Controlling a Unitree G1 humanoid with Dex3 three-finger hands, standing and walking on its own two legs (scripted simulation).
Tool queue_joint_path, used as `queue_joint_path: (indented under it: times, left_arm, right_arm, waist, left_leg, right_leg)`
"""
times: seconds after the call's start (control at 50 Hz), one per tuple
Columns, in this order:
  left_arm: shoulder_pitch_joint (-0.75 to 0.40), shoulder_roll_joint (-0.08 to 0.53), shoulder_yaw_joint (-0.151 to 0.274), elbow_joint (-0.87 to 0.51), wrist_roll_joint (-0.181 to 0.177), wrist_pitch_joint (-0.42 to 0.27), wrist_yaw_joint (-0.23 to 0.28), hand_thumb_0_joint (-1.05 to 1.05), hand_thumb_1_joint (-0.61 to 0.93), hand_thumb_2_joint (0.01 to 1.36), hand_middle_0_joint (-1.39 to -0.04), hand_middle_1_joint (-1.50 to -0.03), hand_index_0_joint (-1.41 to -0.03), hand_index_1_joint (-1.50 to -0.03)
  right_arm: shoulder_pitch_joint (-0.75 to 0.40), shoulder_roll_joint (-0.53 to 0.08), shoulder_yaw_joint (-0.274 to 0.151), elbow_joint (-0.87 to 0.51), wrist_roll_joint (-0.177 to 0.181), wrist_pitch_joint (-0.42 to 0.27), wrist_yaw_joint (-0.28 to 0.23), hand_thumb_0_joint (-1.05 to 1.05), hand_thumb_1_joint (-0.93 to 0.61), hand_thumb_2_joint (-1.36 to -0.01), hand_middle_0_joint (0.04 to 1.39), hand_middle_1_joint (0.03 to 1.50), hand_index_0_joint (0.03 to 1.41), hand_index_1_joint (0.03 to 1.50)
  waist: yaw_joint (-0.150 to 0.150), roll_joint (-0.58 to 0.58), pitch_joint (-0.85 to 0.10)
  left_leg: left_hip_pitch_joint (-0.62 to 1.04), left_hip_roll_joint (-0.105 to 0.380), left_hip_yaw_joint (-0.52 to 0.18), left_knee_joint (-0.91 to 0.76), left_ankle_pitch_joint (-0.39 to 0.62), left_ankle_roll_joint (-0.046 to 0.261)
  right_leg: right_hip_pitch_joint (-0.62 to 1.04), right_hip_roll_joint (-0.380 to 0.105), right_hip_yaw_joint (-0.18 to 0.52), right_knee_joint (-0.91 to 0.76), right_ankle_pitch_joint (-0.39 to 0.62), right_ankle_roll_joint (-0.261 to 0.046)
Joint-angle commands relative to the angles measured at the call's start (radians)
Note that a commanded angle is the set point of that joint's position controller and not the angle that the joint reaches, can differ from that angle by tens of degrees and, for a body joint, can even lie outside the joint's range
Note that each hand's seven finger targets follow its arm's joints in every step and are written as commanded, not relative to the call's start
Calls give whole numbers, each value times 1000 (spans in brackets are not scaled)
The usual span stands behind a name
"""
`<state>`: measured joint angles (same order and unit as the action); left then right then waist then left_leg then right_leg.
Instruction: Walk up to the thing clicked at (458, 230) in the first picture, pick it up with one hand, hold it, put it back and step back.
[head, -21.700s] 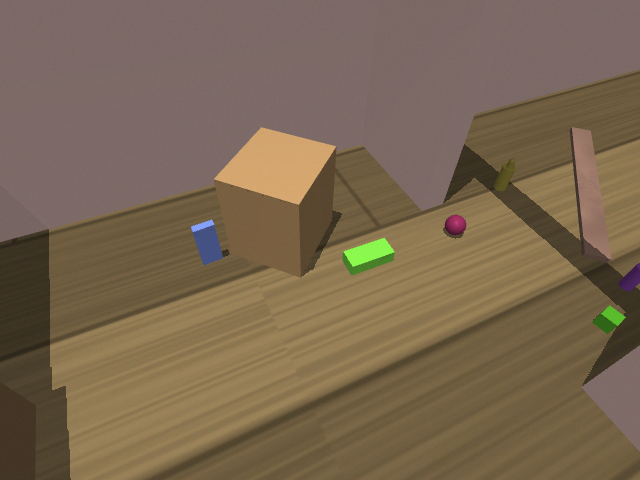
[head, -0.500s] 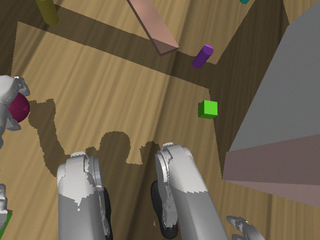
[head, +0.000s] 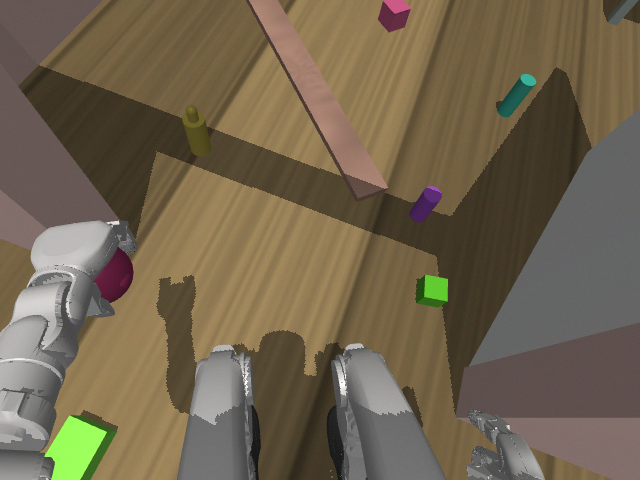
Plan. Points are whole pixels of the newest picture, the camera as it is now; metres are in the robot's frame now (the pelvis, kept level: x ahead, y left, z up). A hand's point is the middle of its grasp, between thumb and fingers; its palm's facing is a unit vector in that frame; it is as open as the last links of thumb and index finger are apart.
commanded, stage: lift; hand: left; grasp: from above
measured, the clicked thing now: (98, 273) +0.40 +0.29 -0.11
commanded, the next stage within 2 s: hold in 0.78 s
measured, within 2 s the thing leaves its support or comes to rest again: neither
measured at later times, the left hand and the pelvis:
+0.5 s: hand (48, 239) +0.37 +0.25 +0.07, palm faces -0.44 -0.10 -0.89, open 10.3 cm; pelvis +0.04 +0.00 +0.16, yaw +2 degrees
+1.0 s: hand (27, 183) +0.39 +0.24 +0.14, palm faces -0.44 -0.11 -0.89, open 10.2 cm; pelvis +0.08 +0.00 +0.21, yaw +3 degrees
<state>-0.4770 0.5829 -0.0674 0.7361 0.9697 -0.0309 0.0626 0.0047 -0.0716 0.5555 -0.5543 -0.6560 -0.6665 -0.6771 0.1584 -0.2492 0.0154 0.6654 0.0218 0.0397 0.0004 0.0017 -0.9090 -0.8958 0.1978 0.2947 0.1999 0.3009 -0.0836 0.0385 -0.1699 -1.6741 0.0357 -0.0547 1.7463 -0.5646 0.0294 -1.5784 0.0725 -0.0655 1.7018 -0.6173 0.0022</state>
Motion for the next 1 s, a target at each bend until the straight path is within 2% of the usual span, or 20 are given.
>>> queue_joint_path:
  times: [0.0,0.02,0.04,0.1,0.12,0.18,0.24,0.28,0.3,0.36,0.42,0.54,0.6,0.62,0.7,0.74,0.8,0.9,0.94,0.98]
  left_arm:
    - [-249,236,91,-186,2,12,50,0,635,886,-960,-875,-986,-849]
    - [-231,226,88,-192,4,14,53,0,640,870,-964,-862,-990,-836]
    - [-235,200,67,-188,7,16,58,0,641,886,-961,-882,-988,-854]
    - [-209,179,58,-167,8,14,68,0,602,865,-928,-883,-957,-854]
    - [-222,157,37,-147,10,12,71,0,618,857,-939,-881,-969,-850]
    - [-204,136,28,-107,16,10,86,0,574,816,-893,-884,-930,-846]
    - [-233,90,-8,-91,19,9,102,0,571,832,-881,-905,-919,-866]
    - [-218,106,6,-60,24,11,112,0,569,837,-877,-911,-916,-872]
    - [-225,77,-19,-61,27,12,113,0,589,864,-897,-925,-935,-887]
    - [-238,65,-25,-52,27,21,125,0,635,900,-926,-943,-963,-905]
    - [-202,61,-15,-19,29,33,132,0,611,911,-915,-928,-946,-897]
    - [-169,47,-19,-18,15,54,134,0,665,882,-952,-913,-989,-876]
    - [-173,26,-37,-28,15,59,127,0,631,849,-936,-874,-968,-841]
    - [-158,35,-27,-36,13,60,127,0,641,828,-936,-873,-973,-835]
    - [-178,28,-34,-61,7,62,122,0,653,856,-955,-869,-988,-836]
    - [-170,35,-27,-74,4,60,119,0,664,856,-963,-862,-995,-830]
    - [-173,29,-37,-70,10,57,113,0,676,850,-971,-868,-1006,-832]
    - [-141,4,-55,-72,6,58,102,0,658,829,-948,-865,-989,-824]
    - [-167,39,-39,-113,11,52,92,0,669,818,-956,-847,-997,-807]
    - [-166,31,-48,-127,12,48,82,0,669,839,-957,-872,-998,-832]
  right_arm:
    - [101,-172,-67,-54,15,-35,-38,0,-902,-901,200,300,200,300]
    - [95,-169,-68,-53,17,-40,-40,0,-903,-901,200,300,200,300]
    - [98,-163,-66,-47,17,-44,-44,0,-903,-902,200,300,200,300]
    - [99,-155,-67,-37,23,-61,-55,0,-904,-902,200,300,200,300]
    - [101,-150,-66,-31,24,-67,-57,0,-904,-903,200,300,200,300]
    - [105,-149,-70,-24,28,-85,-61,0,-905,-903,200,300,200,300]
    - [112,-146,-73,-20,27,-97,-62,0,-902,-902,200,300,200,300]
    - [119,-150,-75,-19,27,-102,-63,0,-902,-902,200,300,200,300]
    - [125,-145,-73,-15,26,-103,-62,0,-903,-902,200,300,200,300]
    - [137,-147,-77,-10,23,-108,-62,0,-897,-900,200,300,200,300]
    - [142,-149,-80,-8,22,-108,-61,0,-897,-901,200,300,200,300]
    - [145,-141,-83,-19,24,-101,-60,0,-898,-900,200,300,200,300]
    - [149,-142,-86,-14,22,-100,-60,0,-897,-899,200,300,200,300]
    - [147,-143,-90,-15,23,-98,-60,0,-896,-898,200,300,200,300]
    - [144,-141,-90,-16,26,-95,-61,0,-895,-898,200,300,200,300]
    - [139,-142,-93,-15,25,-92,-62,0,-891,-896,200,300,200,300]
    - [140,-145,-96,-12,27,-91,-63,0,-894,-897,200,300,200,300]
    - [128,-145,-98,-15,31,-85,-60,0,-891,-895,200,300,200,300]
    - [122,-149,-102,-16,32,-82,-61,0,-889,-894,200,300,200,300]
    - [116,-151,-102,-24,34,-79,-59,0,-892,-895,200,300,200,300]
  waist:
    - [-10,143,-467]
    - [-3,138,-464]
    - [-15,134,-441]
    - [-8,105,-397]
    - [-17,109,-362]
    - [-5,91,-334]
    - [-16,81,-307]
    - [-3,76,-292]
    - [-11,78,-290]
    - [-7,81,-282]
    - [15,83,-276]
    - [23,23,-248]
    - [19,38,-231]
    - [30,34,-237]
    - [19,26,-232]
    - [30,35,-230]
    - [18,15,-219]
    - [31,1,-191]
    - [36,22,-224]
    - [38,15,-216]
  left_leg:
    - [595,-12,-36,-424,-28,-5]
    - [627,-12,-36,-453,-21,-7]
    - [643,-15,-23,-463,1,-7]
    - [699,-20,-13,-530,24,-9]
    - [709,-21,-8,-550,23,-10]
    - [774,-24,-6,-619,31,-14]
    - [843,-24,-4,-680,56,-17]
    - [881,-28,5,-718,80,-17]
    - [900,-31,14,-726,111,-17]
    - [970,-26,12,-784,159,-21]
    - [1045,-19,4,-847,207,-28]
    - [1097,-35,37,-902,311,-15]
    - [1143,-34,35,-941,338,-20]
    - [1167,-34,37,-954,353,-19]
    - [1217,-35,40,-992,397,-18]
    - [1248,-36,43,-1016,410,-20]
    - [1274,-38,47,-1025,452,-13]
    - [1310,-41,50,-1068,483,-15]
    - [1344,-45,57,-1074,525,-15]
    - [1367,-45,61,-1085,546,-12]
  right_leg:
    - [321,12,14,-359,60,-33]
    - [350,12,15,-382,65,-34]
    - [369,10,22,-417,74,-34]
    - [454,9,36,-499,85,-35]
    - [459,8,40,-522,85,-35]
    - [530,8,48,-591,91,-38]
    - [588,7,54,-658,119,-37]
    - [639,6,59,-700,137,-36]
    - [660,8,59,-718,162,-37]
    - [717,6,59,-765,207,-36]
    - [776,4,58,-802,256,-36]
    - [914,-2,83,-906,353,-26]
    - [945,-4,86,-936,373,-29]
    - [958,-3,84,-947,384,-30]
    - [1012,-8,92,-989,427,-24]
    - [1043,-10,90,-1012,432,-25]
    - [1067,-11,100,-1039,480,-17]
    - [1113,-12,96,-1074,500,-18]
    - [1147,-14,100,-1081,541,-16]
    - [1156,-14,99,-1092,560,-14]
